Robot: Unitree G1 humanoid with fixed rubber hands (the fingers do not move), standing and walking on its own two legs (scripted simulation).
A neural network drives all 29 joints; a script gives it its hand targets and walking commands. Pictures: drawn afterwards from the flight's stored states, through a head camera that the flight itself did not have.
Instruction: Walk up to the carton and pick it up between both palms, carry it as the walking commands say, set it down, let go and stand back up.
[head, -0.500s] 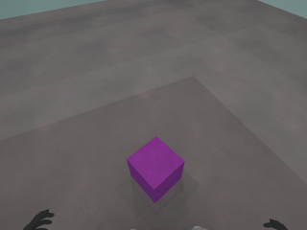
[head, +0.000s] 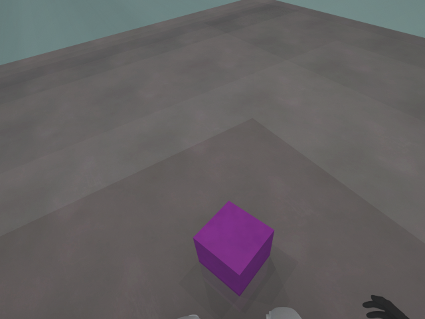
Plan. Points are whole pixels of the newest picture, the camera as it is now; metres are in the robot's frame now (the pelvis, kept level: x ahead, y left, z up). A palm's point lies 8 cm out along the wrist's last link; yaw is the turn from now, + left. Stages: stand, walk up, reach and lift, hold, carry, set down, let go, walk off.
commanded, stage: walk up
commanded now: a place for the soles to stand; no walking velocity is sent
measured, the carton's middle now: (234, 247) +0.57 -0.02 -0.60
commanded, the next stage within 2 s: none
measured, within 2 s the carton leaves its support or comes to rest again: neither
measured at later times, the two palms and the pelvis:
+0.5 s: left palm out of the picture +0.20 +0.51 -0.05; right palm out of the picture +0.11 -0.19 -0.09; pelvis +0.06 +0.15 -0.02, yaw -11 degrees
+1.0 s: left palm (7, 228) +0.38 +0.57 -0.08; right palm (275, 302) +0.19 -0.09 -0.05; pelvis +0.18 +0.26 -0.01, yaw -22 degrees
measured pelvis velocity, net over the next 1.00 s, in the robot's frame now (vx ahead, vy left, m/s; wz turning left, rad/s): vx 0.18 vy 0.26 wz -0.38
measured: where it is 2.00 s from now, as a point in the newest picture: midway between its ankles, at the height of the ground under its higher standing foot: outside the picture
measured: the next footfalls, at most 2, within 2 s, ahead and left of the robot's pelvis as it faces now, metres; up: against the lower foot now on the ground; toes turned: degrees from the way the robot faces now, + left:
right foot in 0.10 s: +0.10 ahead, -0.15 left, +0.00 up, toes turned -5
left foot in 0.34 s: +0.18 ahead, +0.24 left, +0.00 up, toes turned -5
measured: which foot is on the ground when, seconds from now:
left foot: down 0.00-0.10, up 0.12-0.32, down 0.34-0.60, up 0.62-0.76, down 0.78-1.00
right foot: up 0.00-0.08, down 0.10-0.34, up 0.36-0.56, down 0.58-0.78, up 0.80-1.00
